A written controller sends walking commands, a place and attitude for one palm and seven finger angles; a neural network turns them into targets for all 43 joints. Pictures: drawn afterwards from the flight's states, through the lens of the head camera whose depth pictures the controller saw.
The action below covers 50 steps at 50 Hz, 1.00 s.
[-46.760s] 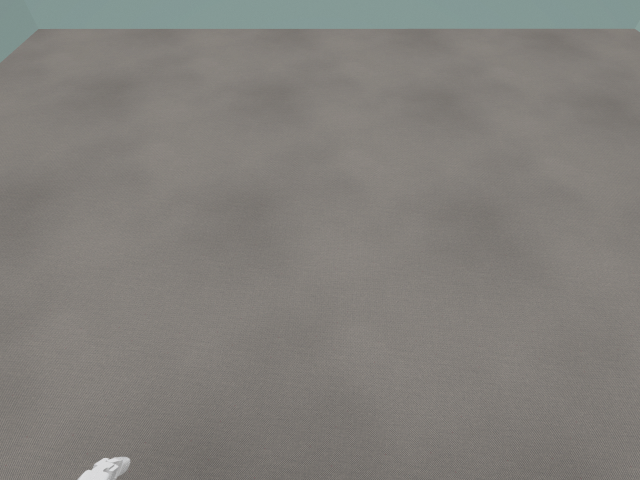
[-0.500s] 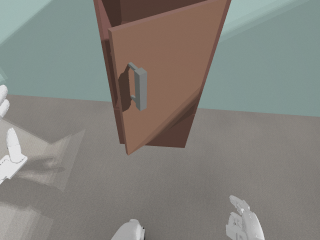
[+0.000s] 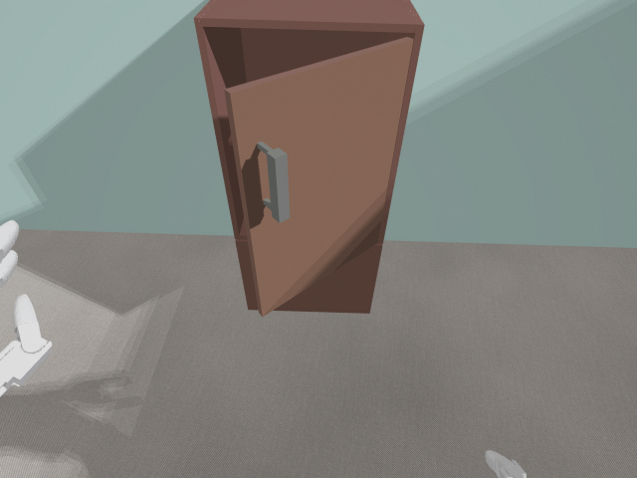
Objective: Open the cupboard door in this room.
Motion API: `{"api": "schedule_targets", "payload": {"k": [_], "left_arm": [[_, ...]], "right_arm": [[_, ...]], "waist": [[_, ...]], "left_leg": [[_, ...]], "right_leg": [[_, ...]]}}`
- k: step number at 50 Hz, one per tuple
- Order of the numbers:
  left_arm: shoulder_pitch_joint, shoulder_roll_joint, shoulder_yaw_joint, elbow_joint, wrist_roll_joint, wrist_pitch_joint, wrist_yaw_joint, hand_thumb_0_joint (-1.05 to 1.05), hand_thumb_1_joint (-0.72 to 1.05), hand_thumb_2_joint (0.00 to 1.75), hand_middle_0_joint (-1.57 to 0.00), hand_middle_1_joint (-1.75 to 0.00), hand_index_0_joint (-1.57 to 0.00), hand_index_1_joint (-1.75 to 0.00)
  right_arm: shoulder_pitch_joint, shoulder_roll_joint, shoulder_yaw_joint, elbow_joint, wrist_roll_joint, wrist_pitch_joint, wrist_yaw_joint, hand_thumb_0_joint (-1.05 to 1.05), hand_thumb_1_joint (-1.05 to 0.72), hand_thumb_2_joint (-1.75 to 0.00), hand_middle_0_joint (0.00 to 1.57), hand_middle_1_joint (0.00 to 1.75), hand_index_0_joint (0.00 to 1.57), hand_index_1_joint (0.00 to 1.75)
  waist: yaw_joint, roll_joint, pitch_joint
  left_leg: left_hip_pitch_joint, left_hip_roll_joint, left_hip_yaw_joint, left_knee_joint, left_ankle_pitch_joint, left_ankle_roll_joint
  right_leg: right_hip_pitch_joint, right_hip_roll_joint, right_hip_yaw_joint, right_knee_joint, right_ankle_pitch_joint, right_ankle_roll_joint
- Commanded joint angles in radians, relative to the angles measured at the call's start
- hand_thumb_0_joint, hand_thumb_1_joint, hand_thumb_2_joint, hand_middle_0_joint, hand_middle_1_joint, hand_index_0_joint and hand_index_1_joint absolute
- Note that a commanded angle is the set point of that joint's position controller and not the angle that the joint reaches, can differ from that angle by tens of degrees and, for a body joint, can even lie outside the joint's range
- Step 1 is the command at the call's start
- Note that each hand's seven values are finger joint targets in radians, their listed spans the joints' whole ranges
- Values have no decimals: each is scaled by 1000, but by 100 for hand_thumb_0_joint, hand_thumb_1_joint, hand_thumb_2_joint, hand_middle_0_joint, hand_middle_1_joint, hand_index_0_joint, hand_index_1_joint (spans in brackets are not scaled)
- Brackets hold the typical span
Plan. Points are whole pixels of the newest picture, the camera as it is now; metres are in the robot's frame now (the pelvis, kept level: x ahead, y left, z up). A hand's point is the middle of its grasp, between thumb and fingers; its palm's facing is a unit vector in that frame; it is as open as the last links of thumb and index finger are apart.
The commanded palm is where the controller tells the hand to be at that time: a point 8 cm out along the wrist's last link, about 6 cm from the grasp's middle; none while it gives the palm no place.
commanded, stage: stop stepping back and stand still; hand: left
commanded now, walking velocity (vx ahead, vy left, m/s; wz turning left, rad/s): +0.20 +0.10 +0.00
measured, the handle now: (272, 181) +0.60 +0.14 +0.06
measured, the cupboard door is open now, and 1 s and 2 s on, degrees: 41 41 41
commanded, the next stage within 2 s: let the arm hang, fingers relaxed in 0.88 s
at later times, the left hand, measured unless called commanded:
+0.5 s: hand (18, 346) +0.19 +0.31 +0.15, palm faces +0.42 -0.78 -0.46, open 7.4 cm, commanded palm +0.13 +0.35 +0.17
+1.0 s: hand out of the picture +0.17 +0.32 +0.14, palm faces +0.41 -0.78 -0.48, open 7.4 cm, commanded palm none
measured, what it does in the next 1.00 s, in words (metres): steps on the spot: left foot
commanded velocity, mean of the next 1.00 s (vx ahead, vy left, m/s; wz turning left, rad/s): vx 0.01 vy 0.00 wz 0.00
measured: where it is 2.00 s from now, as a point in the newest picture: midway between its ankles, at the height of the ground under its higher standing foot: outside the picture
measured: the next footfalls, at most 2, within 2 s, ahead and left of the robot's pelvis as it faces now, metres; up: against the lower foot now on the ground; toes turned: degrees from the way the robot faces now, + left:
left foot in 0.18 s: +0.02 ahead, +0.17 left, +0.00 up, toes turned +4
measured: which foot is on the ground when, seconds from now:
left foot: up 0.00-0.16, down 0.18-1.00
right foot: down 0.00-1.00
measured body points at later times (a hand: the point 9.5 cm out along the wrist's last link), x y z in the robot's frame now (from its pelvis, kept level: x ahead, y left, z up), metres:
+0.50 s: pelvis -0.01 +0.04 -0.01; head +0.01 +0.05 +0.44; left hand +0.16 +0.35 +0.17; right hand +0.16 -0.18 -0.09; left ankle -0.02 +0.16 -0.74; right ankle +0.00 -0.07 -0.74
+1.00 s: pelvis -0.03 +0.06 +0.00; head -0.01 +0.06 +0.45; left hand +0.14 +0.36 +0.17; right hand +0.14 -0.18 -0.09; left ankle -0.02 +0.16 -0.74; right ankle +0.00 -0.07 -0.74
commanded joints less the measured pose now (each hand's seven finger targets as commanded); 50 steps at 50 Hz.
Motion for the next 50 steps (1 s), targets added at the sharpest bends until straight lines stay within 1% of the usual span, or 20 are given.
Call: {"api": "schedule_targets", "payload": {"k": [1, 4, 6, 7, 8, 9, 11, 12, 13, 16, 18, 22, 23, 27, 32, 38, 47, 48, 49, 50], "left_arm": [[-177, 186, 81, -119, 16, -68, 29, 0, 90, 90, -20, -30, -20, -30], [-131, 209, 123, -210, 15, -76, 43, 0, 90, 90, -20, -30, -20, -30], [-103, 202, 134, -265, 3, -77, 50, 0, 90, 90, -20, -30, -20, -30], [-64, 207, 147, -261, -5, -79, 50, 0, 90, 90, -20, -30, -20, -30], [-77, 192, 135, -294, -10, -83, 49, 0, 90, 90, -20, -30, -20, -30], [-80, 201, 149, -295, -12, -86, 47, 0, 90, 90, -20, -30, -20, -30], [-15, 191, 155, -217, -9, -74, 33, 0, 90, 90, -20, -30, -20, -30], [-32, 194, 159, -218, -9, -73, 27, 0, 90, 90, -20, -30, -20, -30], [-49, 179, 138, -223, -7, -75, 26, 0, 90, 90, -20, -30, -20, -30], [-34, 178, 137, -196, -14, -75, 22, 0, 90, 90, -20, -30, -20, -30], [-36, 184, 138, -229, -16, -75, 24, 0, 90, 90, -20, -30, -20, -30], [-34, 208, 164, -274, -15, -73, 23, 0, 90, 90, -20, -30, -20, -30], [-40, 192, 149, -284, -15, -74, 22, 0, 90, 90, -20, -30, -20, -30], [-29, 191, 151, -269, -15, -70, 20, 0, 90, 90, -20, -30, -20, -30], [-11, 169, 135, -241, -19, -64, 18, 0, 90, 90, -20, -30, -20, -30], [-29, 166, 123, -254, -17, -59, 20, 0, 90, 90, -20, -30, -20, -30], [-33, 176, 128, -226, -14, -56, 24, 0, 90, 90, -20, -30, -20, -30], [-37, 164, 118, -225, -12, -57, 24, 0, 90, 90, -20, -30, -20, -30], [-110, 16, -297, 565, 74, 92, -116, 0, 90, 90, -20, -30, -20, -30], [-115, 5, -265, 599, 59, 163, -138, 0, 90, 90, -20, -30, -20, -30]], "right_arm": [[-148, -111, -41, -161, 6, -86, -28, 0, -90, -90, 20, 30, 20, 30], [-150, -97, -35, -177, 1, -103, -28, 0, -90, -90, 20, 30, 20, 30], [-128, -99, -37, -188, 0, -105, -24, 0, -90, -90, 20, 30, 20, 30], [-123, -110, -46, -190, 3, -106, -27, 0, -90, -90, 20, 30, 20, 30], [-135, -132, -51, -208, 8, -101, -21, 0, -90, -90, 20, 30, 20, 30], [-138, -144, -54, -213, 16, -99, -14, 0, -90, -90, 20, 30, 20, 30], [-130, -117, -41, -195, 20, -91, -6, 0, -90, -90, 20, 30, 20, 30], [-135, -118, -39, -194, 20, -93, -6, 0, -90, -90, 20, 30, 20, 30], [-138, -117, -40, -196, 22, -95, -2, 0, -90, -90, 20, 30, 20, 30], [-126, -109, -42, -195, 22, -90, 9, 0, -90, -90, 20, 30, 20, 30], [-134, -103, -38, -199, 21, -86, 12, 0, -90, -90, 20, 30, 20, 30], [-154, -110, -32, -213, 18, -82, 7, 0, -90, -90, 20, 30, 20, 30], [-155, -104, -28, -220, 20, -80, 7, 0, -90, -90, 20, 30, 20, 30], [-153, -104, -30, -224, 21, -80, 6, 0, -90, -90, 20, 30, 20, 30], [-149, -105, -33, -224, 21, -74, 6, 0, -90, -90, 20, 30, 20, 30], [-159, -106, -31, -232, 21, -69, 2, 0, -90, -90, 20, 30, 20, 30], [-161, -113, -37, -232, 18, -68, -4, 0, -90, -90, 20, 30, 20, 30], [-160, -111, -36, -231, 19, -67, -4, 0, -90, -90, 20, 30, 20, 30], [-222, -300, -84, 38, 17, -99, 93, 0, -90, -90, 20, 30, 20, 30], [-138, -245, -80, 39, 18, -29, 95, 0, -90, -90, 20, 30, 20, 30]], "waist": [[-32, -91, 97], [-15, -109, 40], [-28, -32, 3], [-29, 29, -6], [-27, 127, -12], [-21, 155, -32], [-34, 210, 15], [-33, 187, 43], [-38, 116, 58], [-46, -34, 13], [-47, -13, -18], [-33, 114, -31], [-31, 131, -29], [-26, 145, -37], [-30, 90, -42], [-29, 118, -16], [-26, 89, 3], [-28, 83, 7], [-67, 89, 103], [-56, 105, 20]], "left_leg": [[18, 30, 39, -149, -38, 25], [132, 17, 74, -382, -65, 41], [270, 12, 60, -538, -2, 47], [341, 63, 1, -582, 53, 60], [366, 140, -107, -577, 174, 85], [372, 190, -164, -550, 312, 95], [246, 174, -114, -559, 256, 86], [190, 157, -86, -554, 199, 74], [164, 133, -66, -523, 176, 60], [196, 56, 0, -424, 125, 25], [236, 42, 3, -423, 149, 16], [269, 94, -45, -540, 298, 22], [254, 108, -59, -559, 328, 23], [251, 107, -39, -572, 330, 19], [234, 83, -29, -563, 260, 8], [209, 80, -41, -605, 188, 6], [190, 65, -40, -623, 67, 9], [185, 64, -39, -619, 67, 10], [109, 99, -95, -455, 215, 27], [200, 114, -74, -470, 287, 20]], "right_leg": [[-85, -276, 285, -264, -338, -46], [12, -264, 262, -191, -237, -62], [14, -196, 203, -91, -126, -17], [-12, -149, 161, -17, -54, 18], [-37, -85, 110, 68, 14, 50], [-44, -45, 72, 129, 75, 69], [2, -30, 28, 110, 58, 78], [32, -37, 33, 85, 75, 77], [48, -49, 67, 59, 126, 71], [45, -126, 167, -16, 186, 37], [43, -150, 171, -24, 224, 26], [70, -63, 69, 45, 240, 72], [92, -50, 43, 63, 240, 82], [112, -44, 29, 53, 246, 87], [130, -55, 49, 3, 261, 83], [122, -48, 41, -16, 192, 89], [104, -52, 50, -77, 101, 90], [106, -53, 54, -80, 104, 90], [-70, -135, 22, 61, 167, 58], [-104, -131, 70, 46, 120, 50]]}}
